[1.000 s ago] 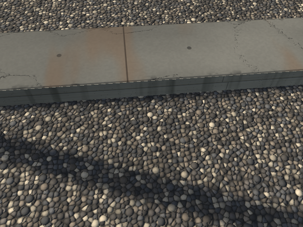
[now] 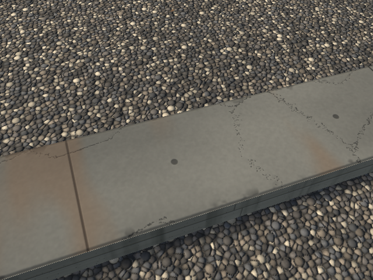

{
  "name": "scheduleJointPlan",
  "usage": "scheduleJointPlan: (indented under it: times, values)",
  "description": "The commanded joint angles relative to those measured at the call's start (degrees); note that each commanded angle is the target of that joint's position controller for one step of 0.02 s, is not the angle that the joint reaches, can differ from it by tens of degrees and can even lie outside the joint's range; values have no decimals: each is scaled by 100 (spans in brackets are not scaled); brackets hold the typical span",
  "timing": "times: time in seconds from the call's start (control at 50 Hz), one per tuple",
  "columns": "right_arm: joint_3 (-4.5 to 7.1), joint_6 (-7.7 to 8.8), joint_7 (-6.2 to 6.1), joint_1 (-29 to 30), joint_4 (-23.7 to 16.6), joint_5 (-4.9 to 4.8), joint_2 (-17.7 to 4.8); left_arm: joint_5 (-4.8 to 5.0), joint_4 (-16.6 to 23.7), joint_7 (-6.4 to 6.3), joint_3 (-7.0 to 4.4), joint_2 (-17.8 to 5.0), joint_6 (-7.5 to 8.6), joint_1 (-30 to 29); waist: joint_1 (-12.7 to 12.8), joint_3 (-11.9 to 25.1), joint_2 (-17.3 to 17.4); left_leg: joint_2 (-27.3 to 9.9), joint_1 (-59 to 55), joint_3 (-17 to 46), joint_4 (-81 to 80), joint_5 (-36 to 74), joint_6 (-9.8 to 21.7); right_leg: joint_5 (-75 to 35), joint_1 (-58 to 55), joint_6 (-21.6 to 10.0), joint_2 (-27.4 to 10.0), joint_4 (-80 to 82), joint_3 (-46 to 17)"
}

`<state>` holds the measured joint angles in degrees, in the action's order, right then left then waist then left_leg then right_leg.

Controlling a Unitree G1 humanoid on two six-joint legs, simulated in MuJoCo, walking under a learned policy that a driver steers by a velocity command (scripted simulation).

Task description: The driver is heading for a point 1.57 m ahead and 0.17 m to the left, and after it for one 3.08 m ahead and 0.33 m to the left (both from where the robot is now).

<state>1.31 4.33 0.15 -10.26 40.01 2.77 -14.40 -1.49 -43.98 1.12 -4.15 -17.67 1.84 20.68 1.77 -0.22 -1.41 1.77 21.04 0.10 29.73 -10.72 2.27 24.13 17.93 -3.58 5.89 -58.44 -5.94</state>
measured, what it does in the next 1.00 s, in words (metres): walks ahead: right foot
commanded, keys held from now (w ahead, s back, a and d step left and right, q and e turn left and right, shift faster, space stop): w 0.56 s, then w+q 0.44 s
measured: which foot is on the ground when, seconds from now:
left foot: down 0.00-0.40, up 0.42-1.00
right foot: up 0.00-0.36, down 0.38-1.00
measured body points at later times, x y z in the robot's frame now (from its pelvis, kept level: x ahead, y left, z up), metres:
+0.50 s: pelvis +0.24 -0.05 +0.00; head +0.26 -0.07 +0.45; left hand +0.40 +0.19 -0.09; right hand +0.24 -0.31 -0.14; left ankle +0.15 +0.09 -0.66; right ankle +0.27 -0.12 -0.73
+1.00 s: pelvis +0.53 +0.00 -0.03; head +0.58 +0.02 +0.42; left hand +0.37 +0.21 -0.16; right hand +0.81 -0.15 -0.10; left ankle +0.67 +0.11 -0.59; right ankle +0.28 -0.13 -0.73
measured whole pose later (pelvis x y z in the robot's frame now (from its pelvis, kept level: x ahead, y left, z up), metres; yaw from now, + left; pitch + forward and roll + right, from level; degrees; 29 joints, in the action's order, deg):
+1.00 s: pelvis +0.53 +0.00 -0.03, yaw +7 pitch +4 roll +0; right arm -1.0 1.0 0.2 4.2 36.4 0.8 -9.2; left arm -2.8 -61.2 -1.9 -0.4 -10.7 4.2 32.1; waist 2.4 -2.5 -2.0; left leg -2.3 64.1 -5.8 85.2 -33.5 9.2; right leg 25.5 -16.4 2.4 -1.6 -6.6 12.6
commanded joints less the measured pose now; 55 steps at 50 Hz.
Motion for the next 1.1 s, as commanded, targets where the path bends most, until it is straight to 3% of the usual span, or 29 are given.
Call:
scheduleJointPlan:
  times: [0.02,0.08,0.22,0.28,0.32,0.36,0.38,0.4,0.42,0.44,0.46,0.5,0.58,0.64,0.68,0.72,0.78,0.86,0.88,0.9,0.94,0.96,0.98,1.0,1.02,1.04,1.06,1.08,1.1]
  values:
    - [193,69,0,-671,17,-73,-581,-121,457,105,-39,-375,29,-259,-282,3,740,-1536,-1603,2023,-1750,-250,680,-346,1691,81,-580,-232,-73]
    - [231,191,54,-947,263,-158,-674,-134,384,138,4,-297,-22,-229,-196,149,799,-1385,-1651,1405,-1774,1211,760,-617,1547,186,-536,-67,69]
    - [271,140,95,-1371,683,-198,-768,-77,745,217,232,3,41,-1649,-470,-228,805,-1184,-1498,579,-2078,1527,761,-1681,1406,335,-870,1796,748]
    - [303,102,94,-1593,858,-185,-901,-36,815,169,239,-72,64,-1907,-530,-236,804,-1316,-1621,565,-1853,1811,681,-1638,981,212,-765,2321,920]
    - [315,65,77,-1573,943,-181,-972,-47,807,115,222,-132,91,-1820,-413,-253,754,-1448,-1729,604,-1581,2252,624,-1478,628,50,-671,2585,984]
    - [280,34,56,-1530,1023,-232,-926,-139,477,27,145,-239,169,-929,36,172,428,-1167,-1645,249,-354,3433,439,-1575,-695,-178,-423,3230,1055]
    - [214,46,40,-1443,938,-238,-775,-230,238,-38,47,-512,225,-40,419,756,160,-911,-1014,42,774,2806,296,-1410,-1938,-391,-942,3279,480]
    - [66,65,50,-1651,634,-358,-254,-310,196,-105,-123,-1205,233,646,534,1469,-1113,-190,700,-470,2734,275,17,-957,-3498,-952,-2629,3663,-1790]
    - [192,12,-5,-1637,714,-206,-684,-51,105,-101,-160,-1192,145,626,455,1444,-1158,85,1432,-72,3568,-1815,70,-895,-3249,-1194,-2988,4284,-3047]
    - [240,-45,5,-1407,740,-124,-784,47,154,-75,-68,-859,112,113,187,636,-584,-290,1646,183,3801,-1510,139,-655,-2572,-1092,-2704,4313,-2315]
    - [203,-45,58,-1210,740,-129,-644,61,196,-45,26,-512,133,-277,40,178,-357,-473,1576,184,3611,-1138,153,-824,-1918,-990,-2424,4498,-1740]
    - [180,-131,99,-1186,813,-99,-487,62,119,-40,123,-215,206,-546,-244,-187,-443,-691,1111,116,3120,-775,82,-1504,-1133,-697,-1924,4853,-879]
    - [161,-217,183,-992,875,-39,-355,78,-139,-44,83,-305,354,-321,-334,-127,-283,-694,1191,-40,3003,-205,-83,-2681,-1144,-812,-1767,5075,-187]
    - [144,-224,209,-266,699,-82,-308,47,-346,-67,81,-285,375,-54,-146,-361,-211,-715,1639,68,2471,290,-161,-2761,-1316,-754,-1752,5240,251]
    - [96,-265,194,-139,684,-96,-182,-2,-457,-88,101,-206,371,116,-107,-265,-394,-621,1610,-66,2477,377,-160,-2960,-1458,-752,-1750,5147,557]
    - [86,-284,166,175,592,-62,-173,-37,-599,-117,124,-132,366,388,-25,-393,-293,-622,1985,-74,2580,339,-73,-3251,-1766,-822,-1952,5082,572]
    - [107,-290,67,674,345,5,-122,-102,-901,-216,89,-237,335,1042,177,-555,-105,-630,3743,84,3765,-504,145,-3754,-3251,-922,-2373,4859,397]
    - [111,-310,-153,1411,-125,-128,16,-295,-1234,-271,93,-196,326,1484,253,-939,-48,-529,6332,342,6849,-2341,441,-3548,-4392,-970,-2775,4752,377]
    - [74,-327,-206,1675,-276,-198,128,-352,-1303,-259,97,-200,347,1483,232,-1117,-172,-460,6955,372,7758,-2828,524,-3587,-4524,-932,-2842,4719,450]
    - [9,-292,-243,2123,-545,-196,187,-388,-1392,-251,130,-77,379,1623,335,-1272,31,-488,7493,378,7864,-3376,627,-3728,-4662,-790,-2749,4651,569]
    - [-264,-194,-164,2997,-1189,-220,480,-326,-1557,-294,242,99,353,1591,233,-1427,146,-661,7408,-58,6804,-3799,775,-3878,-4051,-334,-2435,4988,1154]
    - [-373,-151,-64,3137,-1350,-187,580,-286,-1600,-330,292,203,339,1480,155,-1235,162,-649,6339,-658,5989,-3394,719,-4063,-3381,-251,-2138,5313,1512]
    - [-497,-185,137,2313,-1186,-224,689,-20,-1350,-351,312,60,281,740,-363,-756,536,-398,3110,-1301,3941,-2085,770,-5624,-1473,-257,-1782,5475,2094]
    - [-417,-232,252,1504,-873,-223,555,208,-1252,-363,273,-266,329,914,-525,215,404,92,521,-1473,3632,-590,714,-7938,-723,-537,-2015,4783,1729]
    - [-154,-375,234,-399,-294,-236,126,268,-1091,-251,105,-985,355,766,-1300,1337,-436,772,-1347,-1692,3832,-631,744,-10277,-601,-610,-2095,3180,1849]
    - [121,-512,195,-1484,-34,-192,-500,356,-941,-146,-90,-1578,432,535,-1927,2159,-945,698,-2314,-279,3132,-1014,1130,-10170,-581,-250,-2031,1179,1647]
    - [449,-497,120,-1547,124,-241,-1584,446,-508,95,37,-885,559,488,-1628,2651,1133,-1172,-3309,3332,1352,682,2184,-3043,1042,386,-488,-2336,1559]
    - [533,-548,-26,-1473,139,-265,-1694,239,-415,222,1,-788,668,456,-1217,3460,1145,-1648,-3484,5523,21,2344,2101,-901,1285,373,-57,-3895,296]
    - [589,-503,-59,-1011,227,-250,-1635,165,-185,238,71,-352,625,272,-813,2914,716,-1517,-2946,5182,-71,1374,1847,-1282,1610,282,-345,-4191,8]
Velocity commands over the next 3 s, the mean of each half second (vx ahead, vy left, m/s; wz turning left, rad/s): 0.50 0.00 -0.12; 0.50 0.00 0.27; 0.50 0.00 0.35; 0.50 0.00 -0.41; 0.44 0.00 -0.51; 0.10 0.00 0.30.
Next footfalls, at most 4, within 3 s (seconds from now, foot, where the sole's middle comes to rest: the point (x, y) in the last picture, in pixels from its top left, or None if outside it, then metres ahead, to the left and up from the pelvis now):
0.38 right None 0.31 -0.13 -0.77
1.02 left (163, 195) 0.75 0.12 -0.65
1.58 right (169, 121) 1.12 0.12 -0.65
1.98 left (115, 86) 1.34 0.39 -0.65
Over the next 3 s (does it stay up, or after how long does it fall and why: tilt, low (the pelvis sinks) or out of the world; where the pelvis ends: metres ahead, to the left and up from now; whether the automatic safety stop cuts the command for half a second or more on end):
stays up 1.51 0.23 0.12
